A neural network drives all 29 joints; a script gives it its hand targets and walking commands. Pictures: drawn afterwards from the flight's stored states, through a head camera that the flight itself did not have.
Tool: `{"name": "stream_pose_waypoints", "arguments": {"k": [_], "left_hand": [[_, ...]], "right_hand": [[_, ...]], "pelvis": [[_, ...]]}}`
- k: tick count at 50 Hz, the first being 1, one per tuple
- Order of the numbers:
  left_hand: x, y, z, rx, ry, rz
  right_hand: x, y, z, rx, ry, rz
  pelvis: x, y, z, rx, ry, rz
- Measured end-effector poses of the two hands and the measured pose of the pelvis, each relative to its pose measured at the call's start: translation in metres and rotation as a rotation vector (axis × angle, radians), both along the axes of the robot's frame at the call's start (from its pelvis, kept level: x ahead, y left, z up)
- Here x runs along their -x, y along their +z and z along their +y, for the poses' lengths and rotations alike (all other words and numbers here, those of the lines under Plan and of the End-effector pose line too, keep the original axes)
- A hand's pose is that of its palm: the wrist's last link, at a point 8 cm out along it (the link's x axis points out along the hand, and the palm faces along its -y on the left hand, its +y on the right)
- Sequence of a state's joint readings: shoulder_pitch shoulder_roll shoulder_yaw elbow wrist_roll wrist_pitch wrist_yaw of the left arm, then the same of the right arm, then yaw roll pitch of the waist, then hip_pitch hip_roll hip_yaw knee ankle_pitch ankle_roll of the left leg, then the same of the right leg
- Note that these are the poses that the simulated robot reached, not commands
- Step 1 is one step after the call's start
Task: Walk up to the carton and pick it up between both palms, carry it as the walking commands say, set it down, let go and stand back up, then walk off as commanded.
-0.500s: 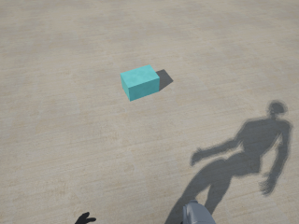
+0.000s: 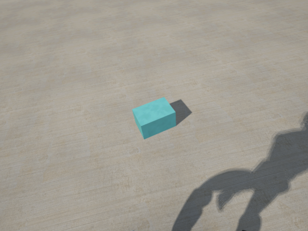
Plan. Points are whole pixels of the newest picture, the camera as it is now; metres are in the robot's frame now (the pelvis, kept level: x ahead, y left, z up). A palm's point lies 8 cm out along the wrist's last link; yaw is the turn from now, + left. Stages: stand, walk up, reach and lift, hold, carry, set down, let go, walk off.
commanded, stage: walk up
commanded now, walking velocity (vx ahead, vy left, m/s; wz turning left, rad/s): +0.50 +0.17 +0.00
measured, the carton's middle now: (154, 117) +1.10 +0.07 -0.69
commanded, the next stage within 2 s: none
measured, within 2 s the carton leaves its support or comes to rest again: neither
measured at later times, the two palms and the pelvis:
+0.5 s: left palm (83, 183) +0.32 +0.28 -0.13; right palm out of the picture +0.12 -0.16 -0.12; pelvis +0.20 +0.06 +0.01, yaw -1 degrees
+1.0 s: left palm (97, 164) +0.38 +0.24 -0.11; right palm (222, 135) +0.48 -0.23 -0.14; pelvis +0.41 +0.00 +0.01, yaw +0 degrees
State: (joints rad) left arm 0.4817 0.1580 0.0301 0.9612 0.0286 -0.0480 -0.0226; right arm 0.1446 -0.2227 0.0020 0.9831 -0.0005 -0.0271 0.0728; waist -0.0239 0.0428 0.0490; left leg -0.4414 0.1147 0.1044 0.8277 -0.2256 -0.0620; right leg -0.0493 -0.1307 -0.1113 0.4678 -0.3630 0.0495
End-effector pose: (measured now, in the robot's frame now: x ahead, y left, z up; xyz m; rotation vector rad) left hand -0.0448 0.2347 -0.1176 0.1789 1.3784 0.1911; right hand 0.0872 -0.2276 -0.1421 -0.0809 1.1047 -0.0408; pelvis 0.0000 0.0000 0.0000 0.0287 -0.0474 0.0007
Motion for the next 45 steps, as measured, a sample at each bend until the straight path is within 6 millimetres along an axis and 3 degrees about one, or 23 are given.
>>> {"name": "stream_pose_waypoints", "arguments": {"k": [4,8,14,17,22,26,31,35,40,45], "left_hand": [[-0.031,-0.018,0.02,0.04,0.007,0.039],[-0.09,-0.043,0.045,0.082,-0.024,0.039],[-0.226,-0.034,0.065,0.093,-0.096,-0.149],[-0.282,-0.026,0.066,0.096,-0.111,-0.227],[-0.343,-0.017,0.058,0.101,-0.122,-0.276],[-0.377,-0.012,0.045,0.096,-0.125,-0.272],[-0.418,-0.012,0.022,0.068,-0.136,-0.255],[-0.444,-0.02,0.001,0.027,-0.142,-0.25],[-0.434,-0.004,-0.009,0.002,-0.091,-0.19],[-0.42,0.007,-0.005,-0.022,-0.043,-0.106]], "right_hand": [[-0.044,0.0,0.019,0.036,0.005,-0.002],[-0.068,-0.003,0.04,0.089,-0.027,0.038],[-0.041,0.014,0.054,0.145,-0.089,0.206],[-0.024,0.019,0.059,0.152,-0.116,0.299],[-0.019,0.024,0.065,0.128,-0.146,0.393],[-0.038,0.024,0.061,0.102,-0.152,0.424],[-0.083,0.012,0.039,0.07,-0.139,0.436],[-0.13,-0.016,0.014,0.038,-0.119,0.426],[-0.228,-0.019,-0.01,0.033,-0.06,0.269],[-0.324,-0.011,-0.015,0.017,-0.026,0.123]], "pelvis": [[-0.04,-0.01,0.025,0.033,-0.002,0.018],[-0.08,-0.021,0.05,0.048,-0.017,0.037],[-0.123,-0.004,0.068,0.068,-0.026,0.064],[-0.143,0.001,0.071,0.072,-0.025,0.063],[-0.178,0.005,0.064,0.068,-0.022,0.053],[-0.207,0.007,0.051,0.055,-0.019,0.061],[-0.251,0.001,0.025,0.023,-0.015,0.09],[-0.291,-0.016,-0.001,0.002,-0.015,0.089],[-0.335,-0.006,-0.012,-0.009,0.005,0.038],[-0.373,0.003,-0.012,-0.024,0.007,-0.002]]}}
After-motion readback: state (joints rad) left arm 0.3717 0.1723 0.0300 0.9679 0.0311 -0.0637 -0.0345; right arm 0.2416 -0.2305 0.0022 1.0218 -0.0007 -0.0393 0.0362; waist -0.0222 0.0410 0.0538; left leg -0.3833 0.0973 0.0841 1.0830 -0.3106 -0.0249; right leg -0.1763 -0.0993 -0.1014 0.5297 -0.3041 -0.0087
